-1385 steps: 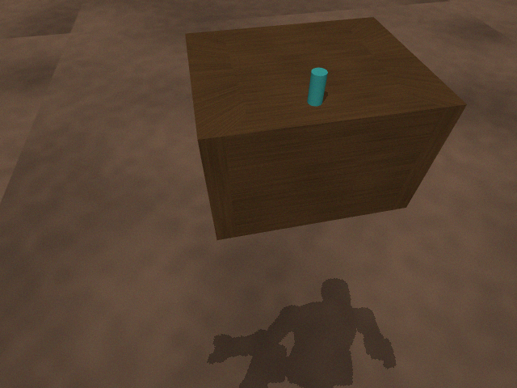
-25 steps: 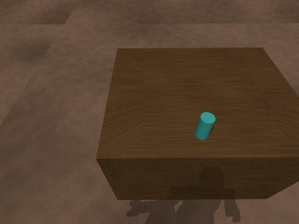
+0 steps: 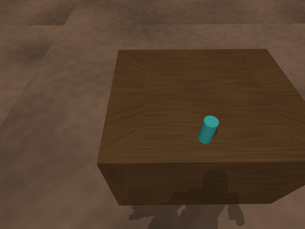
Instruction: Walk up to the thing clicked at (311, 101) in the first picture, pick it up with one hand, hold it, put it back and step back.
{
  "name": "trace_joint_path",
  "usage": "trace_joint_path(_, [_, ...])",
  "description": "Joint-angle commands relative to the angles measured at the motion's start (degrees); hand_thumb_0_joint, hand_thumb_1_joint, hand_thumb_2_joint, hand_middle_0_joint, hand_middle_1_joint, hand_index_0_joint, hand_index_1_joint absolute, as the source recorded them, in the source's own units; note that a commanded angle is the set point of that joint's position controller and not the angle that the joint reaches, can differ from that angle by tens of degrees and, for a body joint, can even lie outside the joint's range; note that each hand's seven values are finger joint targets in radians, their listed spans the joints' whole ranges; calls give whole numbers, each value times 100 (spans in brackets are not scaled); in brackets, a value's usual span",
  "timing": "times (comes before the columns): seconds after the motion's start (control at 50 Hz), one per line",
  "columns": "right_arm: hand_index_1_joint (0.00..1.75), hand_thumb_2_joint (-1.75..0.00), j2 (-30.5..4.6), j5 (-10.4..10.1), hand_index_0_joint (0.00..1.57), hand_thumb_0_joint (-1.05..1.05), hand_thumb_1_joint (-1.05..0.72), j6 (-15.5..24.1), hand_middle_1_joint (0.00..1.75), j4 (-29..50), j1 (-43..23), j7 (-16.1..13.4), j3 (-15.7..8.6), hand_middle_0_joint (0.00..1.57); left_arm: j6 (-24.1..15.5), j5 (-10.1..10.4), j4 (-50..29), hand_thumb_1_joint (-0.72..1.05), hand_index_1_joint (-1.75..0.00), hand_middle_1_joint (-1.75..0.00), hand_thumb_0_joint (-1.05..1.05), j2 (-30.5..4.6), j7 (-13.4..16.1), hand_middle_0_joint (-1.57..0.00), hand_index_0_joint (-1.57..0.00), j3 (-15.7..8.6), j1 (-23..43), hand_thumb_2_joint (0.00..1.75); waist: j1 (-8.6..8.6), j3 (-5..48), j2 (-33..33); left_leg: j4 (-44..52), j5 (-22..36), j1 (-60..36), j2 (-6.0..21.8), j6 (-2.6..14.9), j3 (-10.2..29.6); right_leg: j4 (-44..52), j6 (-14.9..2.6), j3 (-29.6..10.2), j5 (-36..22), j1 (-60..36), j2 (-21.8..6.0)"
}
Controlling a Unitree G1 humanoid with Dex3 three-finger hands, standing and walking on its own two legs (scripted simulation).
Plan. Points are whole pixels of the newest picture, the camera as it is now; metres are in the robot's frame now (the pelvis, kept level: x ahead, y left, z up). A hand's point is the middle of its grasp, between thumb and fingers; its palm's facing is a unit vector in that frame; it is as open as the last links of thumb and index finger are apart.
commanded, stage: stand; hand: right
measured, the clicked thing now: (207, 130) +0.48 -0.19 -0.12
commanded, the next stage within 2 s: step back in 0.26 s
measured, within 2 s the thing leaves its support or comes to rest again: neither
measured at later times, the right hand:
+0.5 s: hand out of the picture +0.05 -0.25 -0.17, palm faces +0.00 +0.92 -0.40, open 7.4 cm
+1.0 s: hand out of the picture -0.05 -0.21 -0.17, palm faces +0.09 +0.92 -0.39, open 7.4 cm
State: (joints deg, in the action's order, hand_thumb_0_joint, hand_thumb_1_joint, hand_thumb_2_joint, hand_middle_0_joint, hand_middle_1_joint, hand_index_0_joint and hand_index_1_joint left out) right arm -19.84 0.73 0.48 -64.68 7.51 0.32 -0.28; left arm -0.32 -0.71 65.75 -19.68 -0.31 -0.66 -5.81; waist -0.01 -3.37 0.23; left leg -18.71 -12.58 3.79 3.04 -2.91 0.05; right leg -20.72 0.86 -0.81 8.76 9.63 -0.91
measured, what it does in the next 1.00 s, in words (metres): walks backwards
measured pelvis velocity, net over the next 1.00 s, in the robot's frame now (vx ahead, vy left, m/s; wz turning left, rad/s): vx -0.12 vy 0.06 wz -0.12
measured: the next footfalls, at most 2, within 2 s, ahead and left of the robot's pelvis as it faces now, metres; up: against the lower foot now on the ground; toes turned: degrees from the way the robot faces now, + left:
right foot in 1.06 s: -0.13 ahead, -0.06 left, +0.00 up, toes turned -3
left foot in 1.52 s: -0.23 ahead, +0.14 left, +0.00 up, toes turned -3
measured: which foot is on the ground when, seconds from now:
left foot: down 0.00-1.00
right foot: down 0.00-0.56, up 0.58-1.00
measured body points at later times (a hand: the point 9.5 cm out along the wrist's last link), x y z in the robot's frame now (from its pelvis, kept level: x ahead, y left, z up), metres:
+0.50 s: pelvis -0.04 +0.03 -0.02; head +0.03 +0.03 +0.43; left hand +0.08 +0.34 -0.15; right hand +0.05 -0.30 -0.14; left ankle -0.07 +0.14 -0.72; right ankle +0.03 -0.13 -0.75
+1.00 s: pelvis -0.12 +0.06 -0.02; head -0.05 +0.06 +0.42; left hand +0.00 +0.36 -0.15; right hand -0.05 -0.26 -0.14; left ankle -0.08 +0.14 -0.75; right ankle -0.16 -0.06 -0.73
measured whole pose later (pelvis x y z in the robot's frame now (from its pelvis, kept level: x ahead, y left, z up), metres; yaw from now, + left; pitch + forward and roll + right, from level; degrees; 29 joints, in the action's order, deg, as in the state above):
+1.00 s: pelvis -0.12 +0.06 -0.02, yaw -7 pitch -2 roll +1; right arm -19.5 1.2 -1.0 -50.1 6.9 -1.1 -3.2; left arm 4.4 -1.8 50.3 -22.0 0.7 -4.2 -8.1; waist 0.1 -11.8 -1.8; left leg -35.1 -16.0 17.2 -0.5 3.4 -6.5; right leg -45.2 0.1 -5.7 26.3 16.7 2.9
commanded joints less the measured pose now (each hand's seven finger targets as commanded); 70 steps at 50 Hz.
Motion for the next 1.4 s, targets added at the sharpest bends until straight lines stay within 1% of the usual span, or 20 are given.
trace_joint_path(0.0, [30, -90, -1216, -4, 20, 0, -90, 84, 30, 348, -127, -88, -223, 20, -140, 24, -330, 90, -30, -30, 0, -1258, 57, -20, -20, -212, 148, 90, -14, 428, -61, 331, 445, 153, 459, 330, 275, 290, -204, -472, -721, -264, -605])
trace_joint_path(0.22, [30, -90, -1214, -5, 20, 0, -90, 77, 30, 344, -69, -85, -232, 20, -141, 23, -375, 90, -30, -30, 0, -1293, 67, -20, -20, -212, 197, 90, -33, 454, -136, 303, 546, 180, 453, 308, 251, 269, -213, -488, -839, -312, -614])
trace_joint_path(0.3, [30, -90, -1330, -125, 20, 0, -90, -99, 30, 559, -46, -92, -378, 20, -20, 116, -832, 90, -30, -30, 0, -1628, 145, -20, -20, -485, 21, 90, 9, 453, -381, -1251, 1408, 410, 98, 462, -21, -259, -645, -764, -2595, 35, -827])
trace_joint_path(0.34, [30, -90, -1247, -116, 20, 0, -90, -169, 30, 692, 1, -85, -413, 20, 27, 93, -1014, 90, -30, -30, 0, -1761, 160, -20, -20, -552, 62, 90, 16, 712, -692, -1993, 548, 674, -293, 434, -114, -123, -1080, -1250, -2572, 76, -1244])
trace_joint_path(0.38, [30, -90, -1236, -97, 20, 0, -90, -271, 30, 798, 149, -76, -468, 20, 49, -22, -1275, 90, -30, -30, 0, -1847, 182, -20, -20, -581, 247, 90, 31, 797, -1189, -3212, -1849, 1083, -577, 476, 25, -46, -1578, -1784, -2425, 183, -1804])
trace_joint_path(0.42, [30, -90, -1215, -86, 20, 0, -90, -321, 30, 871, 362, -27, -481, 20, 82, -99, -1493, 90, -30, -30, 0, -1785, 177, -20, -20, -577, 438, 90, -80, 816, -1207, -3435, -2035, 1023, -452, 556, 230, -223, -1572, -1451, -1992, 625, -1695])
trace_joint_path(0.5, [30, -90, -1290, -23, 20, 0, -90, -222, 30, 938, 863, -61, -572, 20, 218, -78, -1870, 90, -30, -30, 0, -1606, 201, -20, -20, -474, 889, 90, -401, 915, -991, -1241, -207, 647, -235, 529, 122, -1223, -861, -995, -1497, 733, -1057])
trace_joint_path(0.54, [30, -90, -1900, 169, 20, 0, -90, -152, 30, 1004, 699, -109, -749, 20, 298, 21, -2020, 90, -30, -30, 0, -1082, 206, -20, -20, -377, 686, 90, -249, 645, 1217, -118, 2553, -58, 1018, 643, 1965, -2897, -348, -482, 1449, 2055, 536])
trace_joint_path(0.58, [30, -90, -2074, 185, 20, 0, -90, -135, 30, 1253, 445, -150, -760, 20, 371, -19, -1902, 90, -30, -30, 0, -1114, 281, -20, -20, -395, 175, 90, -99, 669, 815, -479, 4032, 27, 1498, 855, 1955, -3627, -237, -1033, 2566, 2272, 767])
trace_joint_path(0.62, [30, -90, -2019, 164, 20, 0, -90, -115, 30, 1423, 65, -199, -783, 20, 375, -54, -1819, 90, -30, -30, 0, -1304, 320, -20, -20, -483, 369, 90, -154, 429, 1122, -208, 3138, 477, 1510, 930, 2102, -4243, -222, -1326, 2298, 2114, 737])
trace_joint_path(0.68, [30, -90, -1471, 136, 20, 0, -90, -77, 30, 1580, -308, -280, -654, 20, 385, 24, -1734, 90, -30, -30, 0, -1288, 249, -20, -20, -500, -221, 90, 257, 410, 809, -682, 3408, -250, 765, 605, 1008, -4406, -205, -1231, 1373, 2412, 737])
trace_joint_path(0.86, [30, -90, -1526, 54, 20, 0, -90, -64, 30, 1692, 447, -314, -760, 20, 320, -79, -2102, 90, -30, -30, 0, -1200, 176, -20, -20, -594, -91, 90, -232, 656, 535, -821, 3037, -821, 1245, 1193, 1241, -3122, 6, -811, 1814, 1898, 467])
trace_joint_path(0.96, [30, -90, -1649, 48, 20, 0, -90, -81, 30, 1854, 146, -252, -748, 20, 256, -119, -2069, 90, -30, -30, 0, -1154, 109, -20, -20, -609, -377, 90, -123, 705, 631, -875, 2175, -151, 1286, 1428, 1213, -2054, -151, -350, 1725, 1064, 269])
trace_joint_path(1.02, [30, -90, -1709, 5, 20, 0, -90, -118, 30, 1946, -185, -208, -728, 20, 240, -143, -1873, 90, -30, -30, 0, -1170, 59, -20, -20, -661, -845, 90, 148, 681, 453, -988, 1418, 735, 1240, 1221, 1115, -999, -301, -206, 792, 115, 226])
trace_joint_path(1.06, [30, -90, -1479, -56, 20, 0, -90, -124, 30, 2001, -279, -184, -659, 20, 192, -194, -1920, 90, -30, -30, 0, -1484, 58, -20, -20, -747, -876, 90, 185, 654, -443, -1786, 424, 1511, 499, 687, 622, -484, -702, -1342, -308, -134, -504])
trace_joint_path(1.08, [30, -90, -1241, -90, 20, 0, -90, -132, 30, 2050, -486, -203, -590, 20, 200, -116, -2057, 90, -30, -30, 0, -1829, 41, -20, -20, -818, -601, 90, 269, 254, -1413, -2731, -983, 1917, -567, 332, 65, 105, -1379, -2441, -452, 442, -1304])
trace_joint_path(1.1, [30, -90, -1280, -51, 20, 0, -90, -188, 30, 1982, -382, -249, -628, 20, 170, -183, -2272, 90, -30, -30, 0, -2027, 57, -20, -20, -842, -275, 90, 326, -17, -1731, -4130, -2423, 1862, -799, 258, 314, 461, -1953, -3152, -520, 1143, -2046])
trace_joint_path(1.18, [30, -90, -1259, -115, 20, 0, -90, -165, 30, 1674, 314, -237, -499, 20, 132, -116, -2498, 90, -30, -30, 0, -1332, 141, -20, -20, -712, 128, 90, -45, 257, -619, -4728, -1730, 2276, -996, 312, 908, -336, -1163, -1357, -2422, 219, -1013])
trace_joint_path(1.22, [30, -90, -1275, -101, 20, 0, -90, -123, 30, 1730, 291, -286, -437, 20, 155, -144, -2507, 90, -30, -30, 0, -1244, 150, -20, -20, -706, -171, 90, 142, 534, -543, -4582, -1534, 2505, -1028, 224, 778, -641, -1021, -1215, -2811, -443, -821])
trace_joint_path(1.38, [30, -90, -1273, 4, 20, 0, -90, -81, 30, 1856, 517, -304, -469, 20, 249, -159, -2728, 90, -30, -30, 0, -1387, 187, -20, -20, -752, -387, 90, 264, 895, -1039, -2726, -1652, 1987, -535, 198, 291, -621, -1377, -1575, -2165, -874, -1377])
